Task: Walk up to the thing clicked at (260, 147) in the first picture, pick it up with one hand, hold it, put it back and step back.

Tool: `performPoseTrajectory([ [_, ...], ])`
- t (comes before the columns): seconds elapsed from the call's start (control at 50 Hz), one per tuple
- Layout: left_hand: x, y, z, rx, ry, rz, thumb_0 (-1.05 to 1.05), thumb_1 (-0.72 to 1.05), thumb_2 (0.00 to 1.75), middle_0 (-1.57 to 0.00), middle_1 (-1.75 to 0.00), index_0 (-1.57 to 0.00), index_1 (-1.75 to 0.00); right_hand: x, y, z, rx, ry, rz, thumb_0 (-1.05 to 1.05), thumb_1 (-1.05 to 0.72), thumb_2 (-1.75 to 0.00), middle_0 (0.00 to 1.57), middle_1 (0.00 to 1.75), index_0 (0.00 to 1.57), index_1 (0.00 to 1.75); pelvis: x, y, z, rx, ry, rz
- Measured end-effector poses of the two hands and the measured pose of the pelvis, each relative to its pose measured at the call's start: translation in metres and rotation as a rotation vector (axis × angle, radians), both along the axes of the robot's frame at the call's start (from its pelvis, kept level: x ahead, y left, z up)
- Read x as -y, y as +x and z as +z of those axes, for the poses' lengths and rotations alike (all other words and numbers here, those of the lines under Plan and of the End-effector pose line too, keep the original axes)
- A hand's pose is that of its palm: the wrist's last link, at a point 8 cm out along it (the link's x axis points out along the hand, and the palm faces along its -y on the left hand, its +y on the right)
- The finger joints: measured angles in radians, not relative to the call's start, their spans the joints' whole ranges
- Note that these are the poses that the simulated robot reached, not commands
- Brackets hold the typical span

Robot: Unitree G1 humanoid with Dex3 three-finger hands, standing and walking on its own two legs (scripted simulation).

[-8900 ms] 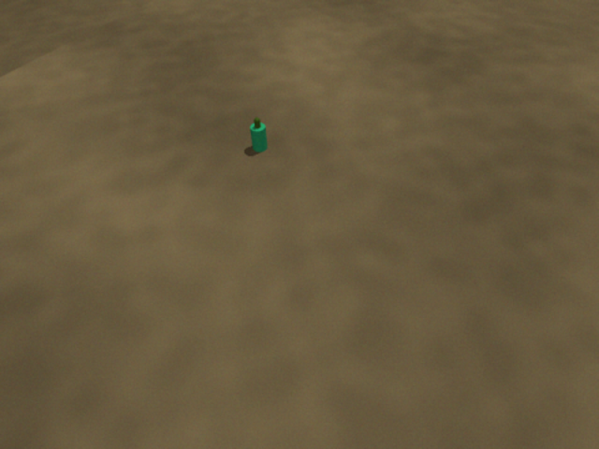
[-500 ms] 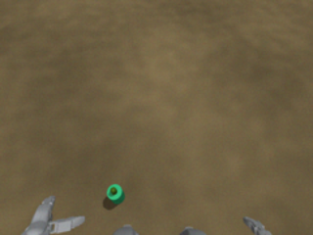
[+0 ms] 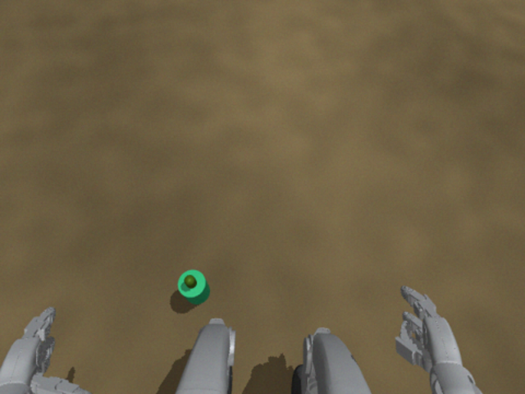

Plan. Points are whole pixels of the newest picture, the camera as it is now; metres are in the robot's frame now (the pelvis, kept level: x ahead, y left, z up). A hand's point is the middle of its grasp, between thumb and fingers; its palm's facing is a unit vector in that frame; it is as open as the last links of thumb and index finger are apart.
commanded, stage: go down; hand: left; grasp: from the side
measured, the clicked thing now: (193, 286) +0.36 +0.22 -0.56
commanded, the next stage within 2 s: none
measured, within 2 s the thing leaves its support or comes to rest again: neither
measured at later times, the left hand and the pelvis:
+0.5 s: hand (72, 318) +0.22 +0.37 -0.19, palm faces +0.23 -0.95 -0.21, open 17.4 cm; pelvis -0.04 -0.01 -0.13, yaw -2 degrees
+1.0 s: hand (71, 305) +0.25 +0.40 -0.23, palm faces +0.23 -0.96 -0.16, open 17.5 cm; pelvis -0.06 -0.01 -0.21, yaw -4 degrees
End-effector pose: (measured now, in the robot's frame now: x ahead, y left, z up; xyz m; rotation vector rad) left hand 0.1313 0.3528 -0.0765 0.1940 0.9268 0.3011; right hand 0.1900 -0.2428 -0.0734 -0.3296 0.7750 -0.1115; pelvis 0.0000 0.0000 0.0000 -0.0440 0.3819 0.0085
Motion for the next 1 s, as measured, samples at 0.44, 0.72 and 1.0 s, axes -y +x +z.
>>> performPoseTrajectory([
  [0.44,-0.055,0.060,-0.087,0.373,0.001,-0.060,-0.01,-0.59,0.05,-0.08,-0.10,-0.09,-0.11,0.019,-0.033,-0.145,-0.146,-0.075,0.062,0.01,-0.90,-0.90,0.20,0.30,0.21,0.30,0.004,-0.034,-0.122,-0.173,-0.020,-0.020],
  [0.72,-0.077,0.076,-0.116,0.493,-0.002,-0.064,-0.01,-0.56,0.06,-0.07,-0.10,-0.08,-0.10,0.034,-0.068,-0.197,-0.196,-0.119,0.051,0.01,-0.90,-0.90,0.21,0.30,0.21,0.30,0.008,-0.054,-0.171,-0.190,-0.028,-0.036],
  [1.0,-0.091,0.086,-0.137,0.569,-0.012,-0.071,-0.01,-0.57,0.04,-0.07,-0.08,-0.07,-0.08,0.039,-0.073,-0.225,-0.191,-0.158,0.070,0.01,-0.91,-0.90,0.21,0.30,0.21,0.30,0.007,-0.062,-0.206,-0.190,-0.038,-0.048],
])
